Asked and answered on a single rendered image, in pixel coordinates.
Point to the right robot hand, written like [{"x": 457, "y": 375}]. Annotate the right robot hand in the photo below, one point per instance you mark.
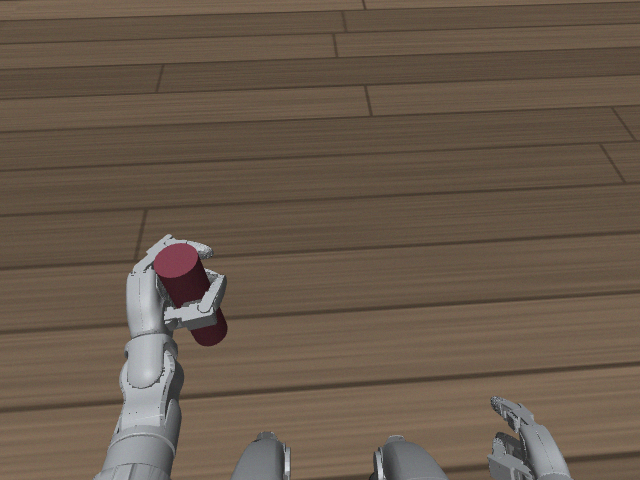
[{"x": 535, "y": 455}]

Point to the left robot arm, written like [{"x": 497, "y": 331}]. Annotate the left robot arm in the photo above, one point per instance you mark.
[{"x": 144, "y": 442}]

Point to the left robot hand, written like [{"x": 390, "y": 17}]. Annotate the left robot hand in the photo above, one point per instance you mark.
[{"x": 150, "y": 309}]

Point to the can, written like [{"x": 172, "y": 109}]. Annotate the can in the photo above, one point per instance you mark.
[{"x": 181, "y": 272}]

